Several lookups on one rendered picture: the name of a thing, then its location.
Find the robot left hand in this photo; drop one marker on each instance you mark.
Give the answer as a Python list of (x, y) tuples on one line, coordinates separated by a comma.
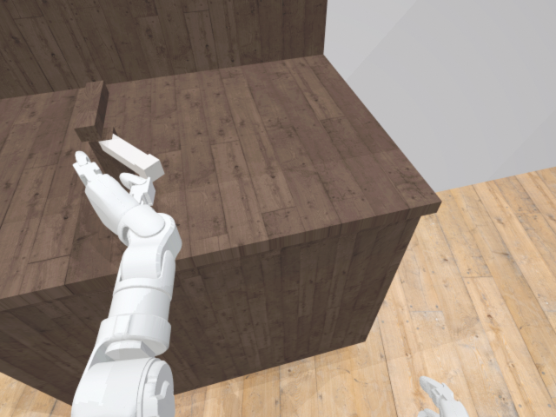
[(106, 195)]

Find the robot right hand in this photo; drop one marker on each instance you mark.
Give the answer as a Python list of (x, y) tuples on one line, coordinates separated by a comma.
[(443, 399)]

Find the left robot forearm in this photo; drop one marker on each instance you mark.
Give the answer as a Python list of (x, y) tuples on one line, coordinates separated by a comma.
[(137, 326)]

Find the robot left upper arm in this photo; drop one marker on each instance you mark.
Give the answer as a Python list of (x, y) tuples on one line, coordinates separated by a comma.
[(132, 388)]

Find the counter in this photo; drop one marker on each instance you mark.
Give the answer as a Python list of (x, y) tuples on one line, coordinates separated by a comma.
[(294, 206)]

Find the tap lever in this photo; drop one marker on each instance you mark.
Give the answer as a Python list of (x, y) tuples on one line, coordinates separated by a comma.
[(144, 165)]

